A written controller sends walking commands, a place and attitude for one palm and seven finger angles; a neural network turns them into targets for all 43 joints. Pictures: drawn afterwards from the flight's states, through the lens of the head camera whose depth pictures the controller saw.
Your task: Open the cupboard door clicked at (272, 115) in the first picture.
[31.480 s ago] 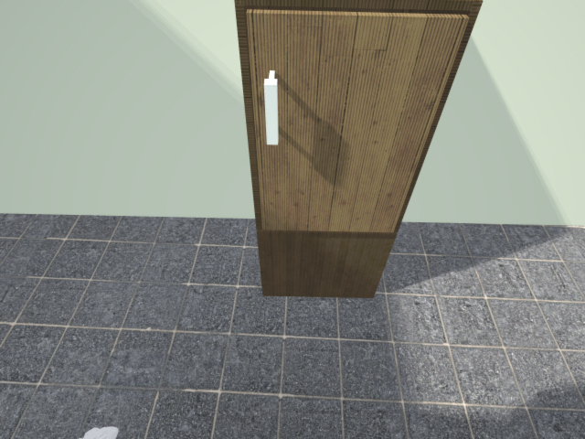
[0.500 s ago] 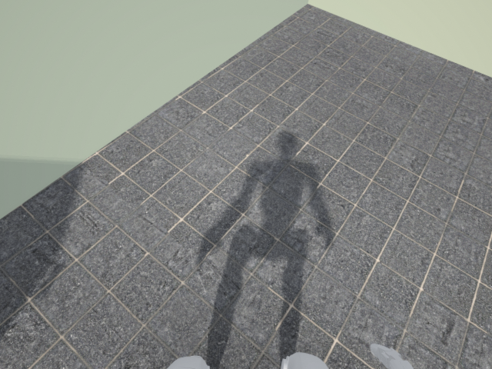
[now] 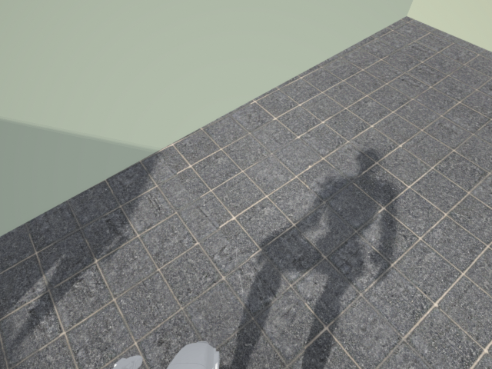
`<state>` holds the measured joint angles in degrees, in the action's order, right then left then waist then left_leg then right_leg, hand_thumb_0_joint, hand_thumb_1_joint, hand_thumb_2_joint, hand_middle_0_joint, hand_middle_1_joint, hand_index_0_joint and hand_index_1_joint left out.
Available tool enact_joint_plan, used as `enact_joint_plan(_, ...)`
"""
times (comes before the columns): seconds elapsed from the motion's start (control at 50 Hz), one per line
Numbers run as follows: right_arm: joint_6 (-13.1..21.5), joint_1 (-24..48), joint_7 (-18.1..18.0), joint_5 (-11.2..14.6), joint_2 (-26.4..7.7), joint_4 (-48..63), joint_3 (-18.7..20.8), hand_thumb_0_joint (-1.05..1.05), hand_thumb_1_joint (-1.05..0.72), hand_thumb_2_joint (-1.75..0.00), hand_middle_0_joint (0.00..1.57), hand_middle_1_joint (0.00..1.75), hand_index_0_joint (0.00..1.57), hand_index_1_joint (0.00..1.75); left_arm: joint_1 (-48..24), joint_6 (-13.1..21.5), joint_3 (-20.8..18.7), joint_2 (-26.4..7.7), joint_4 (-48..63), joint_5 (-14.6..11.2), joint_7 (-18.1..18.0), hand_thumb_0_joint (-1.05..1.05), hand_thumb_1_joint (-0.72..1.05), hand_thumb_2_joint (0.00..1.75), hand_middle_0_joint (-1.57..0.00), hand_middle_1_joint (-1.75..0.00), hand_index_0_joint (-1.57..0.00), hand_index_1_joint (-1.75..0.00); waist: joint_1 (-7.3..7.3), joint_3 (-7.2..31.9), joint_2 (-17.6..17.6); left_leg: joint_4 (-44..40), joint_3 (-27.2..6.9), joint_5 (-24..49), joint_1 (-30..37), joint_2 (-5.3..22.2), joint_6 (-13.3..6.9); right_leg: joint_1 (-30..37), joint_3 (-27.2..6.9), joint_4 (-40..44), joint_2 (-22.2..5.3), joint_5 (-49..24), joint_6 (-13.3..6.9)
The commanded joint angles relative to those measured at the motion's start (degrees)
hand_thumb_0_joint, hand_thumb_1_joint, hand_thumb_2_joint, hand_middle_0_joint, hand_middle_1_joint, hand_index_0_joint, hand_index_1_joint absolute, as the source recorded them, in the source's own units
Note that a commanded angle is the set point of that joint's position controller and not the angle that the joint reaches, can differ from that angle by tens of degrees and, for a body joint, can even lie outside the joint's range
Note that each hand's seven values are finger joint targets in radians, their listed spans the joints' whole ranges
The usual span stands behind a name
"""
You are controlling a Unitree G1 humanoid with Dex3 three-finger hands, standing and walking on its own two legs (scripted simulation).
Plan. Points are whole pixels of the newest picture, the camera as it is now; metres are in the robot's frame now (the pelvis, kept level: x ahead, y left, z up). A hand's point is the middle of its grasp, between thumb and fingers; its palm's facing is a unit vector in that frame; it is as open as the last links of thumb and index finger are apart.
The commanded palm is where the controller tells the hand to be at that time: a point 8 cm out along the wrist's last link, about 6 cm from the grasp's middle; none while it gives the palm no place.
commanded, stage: turn to face it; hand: left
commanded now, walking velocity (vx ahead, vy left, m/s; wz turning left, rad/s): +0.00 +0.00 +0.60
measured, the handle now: out of the picture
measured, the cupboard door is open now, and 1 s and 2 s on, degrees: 41 41 41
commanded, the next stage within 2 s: none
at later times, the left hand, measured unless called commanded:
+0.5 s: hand out of the picture +0.06 +0.25 -0.16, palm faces +0.29 -0.92 -0.27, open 7.4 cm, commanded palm none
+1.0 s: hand out of the picture -0.08 +0.23 -0.20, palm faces +0.59 -0.77 -0.24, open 7.4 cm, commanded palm none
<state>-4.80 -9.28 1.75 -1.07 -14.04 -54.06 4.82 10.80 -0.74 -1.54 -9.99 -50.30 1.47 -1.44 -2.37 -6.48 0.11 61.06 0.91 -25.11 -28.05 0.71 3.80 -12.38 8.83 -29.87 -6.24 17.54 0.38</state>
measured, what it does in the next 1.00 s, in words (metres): steps on the spot, turning left: left foot, then right foot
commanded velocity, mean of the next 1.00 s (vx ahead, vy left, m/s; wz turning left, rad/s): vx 0.00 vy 0.00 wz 0.60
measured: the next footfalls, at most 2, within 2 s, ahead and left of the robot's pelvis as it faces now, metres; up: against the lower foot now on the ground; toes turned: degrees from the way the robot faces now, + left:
left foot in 0.16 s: +0.03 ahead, +0.14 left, +0.00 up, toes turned +11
right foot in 0.56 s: +0.10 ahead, -0.10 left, +0.00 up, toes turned +16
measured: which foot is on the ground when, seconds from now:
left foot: up 0.00-0.14, down 0.16-0.54, up 0.56-0.90, down 0.92-1.00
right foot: down 0.00-0.16, up 0.18-0.54, down 0.56-0.92, up 0.94-1.00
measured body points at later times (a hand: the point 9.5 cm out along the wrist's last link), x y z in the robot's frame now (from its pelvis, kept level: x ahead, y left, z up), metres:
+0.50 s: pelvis +0.01 +0.01 +0.00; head +0.06 +0.03 +0.44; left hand +0.04 +0.30 -0.14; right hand +0.16 -0.21 -0.15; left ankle -0.01 +0.13 -0.74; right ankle +0.06 -0.12 -0.71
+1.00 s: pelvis +0.01 +0.03 -0.02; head +0.04 +0.09 +0.43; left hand -0.11 +0.27 -0.18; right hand +0.25 -0.12 -0.14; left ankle -0.04 +0.10 -0.74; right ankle +0.06 -0.11 -0.70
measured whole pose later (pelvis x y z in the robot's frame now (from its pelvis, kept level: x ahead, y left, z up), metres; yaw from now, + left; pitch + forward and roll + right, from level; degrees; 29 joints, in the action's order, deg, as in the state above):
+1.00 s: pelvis +0.01 +0.03 -0.02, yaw +36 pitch +1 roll +0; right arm -1.7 -6.1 1.2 -1.3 -12.4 -51.8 3.4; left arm 13.2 -3.6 -4.1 -15.0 -52.9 1.2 -1.3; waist 0.3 -6.5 -4.0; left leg 37.5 3.8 -19.2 -18.7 -0.5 -3.3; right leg -22.1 7.1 -54.9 -9.0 30.3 4.0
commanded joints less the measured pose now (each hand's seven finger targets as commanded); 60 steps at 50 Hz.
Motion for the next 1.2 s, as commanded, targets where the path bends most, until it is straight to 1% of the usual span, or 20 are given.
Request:
enact_joint_plan(0.0,2.03,5.81,0.39,0.62,-1.75,5.89,-0.08,0.00,-0.90,-0.90,0.20,0.30,0.20,0.30,4.60,1.58,-4.21,-13.51,2.47,0.39,-0.52,0.00,0.90,0.90,-0.20,-0.30,-0.20,-0.30,4.73,8.01,-12.48,-12.79,3.93,-2.24,0.47,0.11,0.04,10.72,-5.48,5.35,-13.87,-34.71,-6.33)
enact_joint_plan(0.04,2.51,5.30,0.27,0.74,-1.93,6.03,-0.22,0.00,-0.90,-0.90,0.20,0.30,0.20,0.30,5.43,1.41,-4.78,-14.58,2.17,0.37,-0.37,0.00,0.90,0.90,-0.20,-0.30,-0.20,-0.30,4.72,8.88,-12.51,-19.54,5.62,-1.14,3.45,-0.83,-0.68,11.45,-4.59,2.60,-14.43,-37.68,-6.00)
enact_joint_plan(0.1,3.21,-1.51,0.13,0.33,-5.02,4.70,0.68,0.00,-0.90,-0.90,0.20,0.30,0.20,0.30,3.49,1.04,-4.92,-14.15,2.35,-0.43,0.14,0.00,0.90,0.90,-0.20,-0.30,-0.20,-0.30,0.40,12.18,-7.01,-35.83,4.70,14.74,19.62,-0.27,-2.45,2.79,0.78,-9.29,-12.72,-29.55,-0.82)
enact_joint_plan(0.14,3.47,-9.72,-0.88,-0.15,-16.23,3.55,3.34,0.00,-0.90,-0.90,0.20,0.30,0.20,0.30,-0.27,0.28,-3.09,-7.60,6.97,-0.76,0.50,0.00,0.90,0.90,-0.20,-0.30,-0.20,-0.30,-4.15,15.50,17.81,-38.46,-26.07,53.90,32.28,24.73,-17.46,-21.95,-0.95,-32.12,-0.99,23.28,5.02)
enact_joint_plan(0.16,3.52,-11.57,-1.49,-0.24,-14.81,2.36,2.91,0.00,-0.90,-0.90,0.20,0.30,0.20,0.30,-4.20,-0.50,-3.22,-8.91,7.43,-0.15,-0.11,0.00,0.90,0.90,-0.20,-0.30,-0.20,-0.30,-4.85,14.92,10.78,-37.92,-23.93,46.79,29.39,23.33,-18.27,-22.69,-6.68,-36.21,-1.15,20.80,4.08)
enact_joint_plan(0.26,4.20,-0.77,-2.58,-0.28,-10.06,5.33,1.22,0.00,-0.90,-0.90,0.20,0.30,0.20,0.30,-1.18,-1.00,-3.64,-8.42,2.91,-0.30,0.80,0.00,0.90,0.90,-0.20,-0.30,-0.20,-0.30,1.34,8.61,8.52,-40.13,-13.28,36.48,20.43,12.55,-12.77,-20.63,-8.81,-35.23,0.20,6.13,4.85)
enact_joint_plan(0.38,3.61,-1.04,-2.17,-0.56,-10.55,5.36,1.74,0.00,-0.90,-0.90,0.20,0.30,0.20,0.30,-2.63,-0.79,-3.22,-7.67,4.22,-0.56,0.59,0.00,0.90,0.90,-0.20,-0.30,-0.20,-0.30,0.96,8.41,8.33,-39.69,-16.44,31.57,17.92,11.49,-13.26,-13.77,-7.64,-20.25,3.34,6.95,4.57)
enact_joint_plan(0.48,2.92,2.23,-1.95,-0.17,-9.86,6.62,2.16,0.00,-0.90,-0.90,0.20,0.30,0.20,0.30,3.21,0.31,-3.55,-8.20,3.41,-0.84,0.17,0.00,0.90,0.90,-0.20,-0.30,-0.20,-0.30,3.88,8.93,8.36,-34.81,-19.24,27.52,9.21,8.40,-10.85,2.04,-5.94,-1.13,5.88,-1.85,3.25)
enact_joint_plan(0.5,3.01,2.47,-1.69,0.25,-8.40,6.98,2.05,0.00,-0.90,-0.90,0.20,0.30,0.20,0.30,5.91,0.99,-4.04,-10.24,3.16,-0.56,-0.08,0.00,0.90,0.90,-0.20,-0.30,-0.20,-0.30,5.30,9.51,3.58,-30.40,-17.22,21.49,4.73,5.32,-8.22,8.88,-8.75,7.32,2.88,-5.86,2.58)
enact_joint_plan(0.52,3.12,0.81,-1.38,0.82,-4.41,7.66,1.61,0.00,-0.90,-0.90,0.20,0.30,0.20,0.30,7.14,1.59,-5.09,-15.12,3.01,0.38,-0.67,0.00,0.90,0.90,-0.20,-0.30,-0.20,-0.30,5.55,10.70,-11.87,-17.68,-8.96,3.28,-6.22,-2.60,-3.77,16.58,-24.12,13.71,-12.08,-7.26,-2.18)
enact_joint_plan(0.54,3.04,1.85,-1.18,0.39,-4.81,8.41,1.73,0.00,-0.90,-0.90,0.20,0.30,0.20,0.30,6.36,1.33,-4.64,-17.01,3.74,0.40,-0.55,0.00,0.90,0.90,-0.20,-0.30,-0.20,-0.30,5.60,8.74,-15.73,-2.87,-3.96,-11.22,-6.85,-5.26,-2.06,9.27,-30.29,14.84,-22.33,-11.04,-8.43)
enact_joint_plan(0.64,1.42,0.92,0.07,0.06,-3.78,4.80,1.23,0.00,-0.90,-0.90,0.20,0.30,0.20,0.30,-2.00,1.65,-3.08,-9.87,5.61,-0.10,-0.75,0.00,0.90,0.90,-0.20,-0.30,-0.20,-0.30,1.11,6.08,-11.05,8.69,-2.43,1.62,-4.10,0.73,-0.27,2.17,-10.75,11.51,-11.91,-18.24,-6.43)
enact_joint_plan(0.8,2.38,5.87,0.24,0.75,-1.38,5.76,-0.26,0.00,-0.90,-0.90,0.20,0.30,0.20,0.30,6.19,1.45,-4.68,-13.69,1.90,0.52,-0.43,0.00,0.90,0.90,-0.20,-0.30,-0.20,-0.30,5.18,8.85,-13.36,-17.42,4.73,-2.58,2.84,-0.63,-0.69,11.42,-4.89,4.31,-14.72,-35.68,-6.54)
enact_joint_plan(0.86,2.98,1.01,0.01,0.56,-3.11,4.86,0.10,0.00,-0.90,-0.90,0.20,0.30,0.20,0.30,4.66,1.10,-5.14,-14.55,2.09,-0.11,0.01,0.00,0.90,0.90,-0.20,-0.30,-0.20,-0.30,2.10,10.93,-11.02,-30.64,6.10,7.64,13.47,-1.57,-1.89,6.67,-0.67,-2.40,-13.99,-30.91,-2.94)
enact_joint_plan(0.88,3.41,-2.41,-0.01,0.31,-5.83,4.17,0.88,0.00,-0.90,-0.90,0.20,0.30,0.20,0.30,3.87,0.84,-5.08,-13.58,2.72,-0.61,0.25,0.00,0.90,0.90,-0.20,-0.30,-0.20,-0.30,-0.16,12.92,-5.69,-36.67,2.94,16.83,23.01,1.30,-3.39,-0.30,1.73,-10.05,-12.70,-24.78,-0.21)
enact_joint_plan(0.9,3.72,-5.23,-0.29,-0.21,-12.36,4.31,2.46,0.00,-0.90,-0.90,0.20,0.30,0.20,0.30,3.38,0.46,-4.28,-9.69,4.87,-0.92,0.72,0.00,0.90,0.90,-0.20,-0.30,-0.20,-0.30,-1.86,14.69,12.81,-38.37,-17.75,35.40,32.74,16.30,-10.18,-16.59,3.78,-23.11,-4.29,5.08,4.27)
enact_joint_plan(0.92,3.26,-9.47,-0.94,-0.18,-15.58,2.98,3.12,0.00,-0.90,-0.90,0.20,0.30,0.20,0.30,-1.01,-0.06,-3.16,-7.84,7.13,-0.45,0.43,0.00,0.90,0.90,-0.20,-0.30,-0.20,-0.30,-4.01,13.88,16.06,-39.06,-24.40,48.32,30.70,24.39,-17.22,-22.30,-2.20,-31.28,-1.43,22.67,4.42)
enact_joint_plan(0.96,3.52,-7.50,-2.49,-0.28,-12.98,3.20,2.41,0.00,-0.90,-0.90,0.20,0.30,0.20,0.30,-4.81,-0.97,-3.50,-8.22,5.74,-0.37,-0.15,0.00,0.90,0.90,-0.20,-0.30,-0.20,-0.30,-2.81,11.21,12.94,-39.69,-21.18,40.99,25.49,19.27,-15.65,-24.16,-8.79,-37.78,-1.41,14.86,4.23)
enact_joint_plan(1.04,4.40,-1.16,-2.67,-0.10,-9.58,4.74,0.93,0.00,-0.90,-0.90,0.20,0.30,0.20,0.30,-0.52,-1.10,-3.75,-8.69,2.15,-0.24,0.80,0.00,0.90,0.90,-0.20,-0.30,-0.20,-0.30,1.73,8.81,7.54,-40.99,-12.65,38.01,21.64,12.13,-12.36,-20.96,-9.24,-36.83,-0.30,4.19,5.05)
enact_joint_plan(1.18,4.12,-4.02,-2.45,-0.30,-9.81,3.79,1.42,0.00,-0.90,-0.90,0.20,0.30,0.20,0.30,-4.32,-0.87,-3.33,-8.02,3.95,-0.48,0.45,0.00,0.90,0.90,-0.20,-0.30,-0.20,-0.30,0.40,8.82,7.34,-40.41,-17.68,36.04,22.37,11.57,-13.72,-18.73,-9.16,-26.62,2.19,5.34,5.45)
